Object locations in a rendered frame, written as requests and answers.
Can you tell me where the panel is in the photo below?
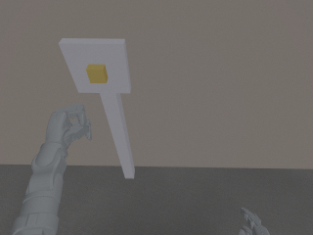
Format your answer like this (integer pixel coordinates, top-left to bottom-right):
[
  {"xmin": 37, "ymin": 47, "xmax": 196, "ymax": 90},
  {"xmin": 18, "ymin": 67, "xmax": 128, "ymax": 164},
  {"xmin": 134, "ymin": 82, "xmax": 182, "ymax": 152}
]
[{"xmin": 59, "ymin": 38, "xmax": 135, "ymax": 179}]

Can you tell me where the left robot forearm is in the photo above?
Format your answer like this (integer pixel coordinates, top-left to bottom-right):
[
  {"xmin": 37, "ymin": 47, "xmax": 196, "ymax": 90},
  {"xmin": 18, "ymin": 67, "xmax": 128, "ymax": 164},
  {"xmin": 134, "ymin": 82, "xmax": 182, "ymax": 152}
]
[{"xmin": 10, "ymin": 142, "xmax": 68, "ymax": 235}]

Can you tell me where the left robot hand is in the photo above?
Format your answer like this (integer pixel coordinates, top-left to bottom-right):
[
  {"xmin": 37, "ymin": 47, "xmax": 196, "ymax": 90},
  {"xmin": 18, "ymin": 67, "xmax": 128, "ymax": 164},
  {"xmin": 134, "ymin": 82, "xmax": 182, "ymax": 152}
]
[{"xmin": 45, "ymin": 103, "xmax": 92, "ymax": 150}]

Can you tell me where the button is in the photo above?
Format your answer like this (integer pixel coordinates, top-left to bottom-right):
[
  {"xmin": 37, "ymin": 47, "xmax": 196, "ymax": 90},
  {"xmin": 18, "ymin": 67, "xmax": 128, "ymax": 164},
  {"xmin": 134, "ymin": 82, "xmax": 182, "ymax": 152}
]
[{"xmin": 86, "ymin": 64, "xmax": 108, "ymax": 83}]

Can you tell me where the right robot hand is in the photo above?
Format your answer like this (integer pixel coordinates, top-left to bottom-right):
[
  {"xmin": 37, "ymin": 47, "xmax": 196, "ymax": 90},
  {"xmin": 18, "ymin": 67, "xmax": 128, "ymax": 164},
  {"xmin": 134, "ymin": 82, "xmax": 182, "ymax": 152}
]
[{"xmin": 239, "ymin": 208, "xmax": 270, "ymax": 235}]

